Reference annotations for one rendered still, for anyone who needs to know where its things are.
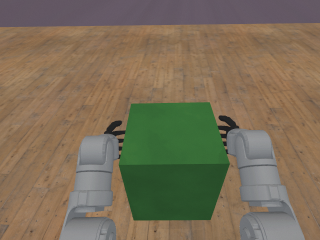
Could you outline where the left robot hand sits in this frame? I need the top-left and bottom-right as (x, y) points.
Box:
(104, 120), (126, 159)

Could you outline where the robot left forearm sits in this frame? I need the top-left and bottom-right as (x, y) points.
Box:
(59, 133), (119, 240)

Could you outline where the carton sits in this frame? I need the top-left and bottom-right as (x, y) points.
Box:
(119, 102), (230, 221)

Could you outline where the right robot hand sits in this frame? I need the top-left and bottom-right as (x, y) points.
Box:
(218, 115), (239, 154)

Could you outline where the right robot upper arm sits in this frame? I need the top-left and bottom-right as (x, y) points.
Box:
(239, 211), (304, 240)

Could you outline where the left robot upper arm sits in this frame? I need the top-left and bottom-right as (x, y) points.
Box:
(60, 216), (117, 240)

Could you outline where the robot right forearm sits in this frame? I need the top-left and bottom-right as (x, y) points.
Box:
(226, 128), (305, 240)

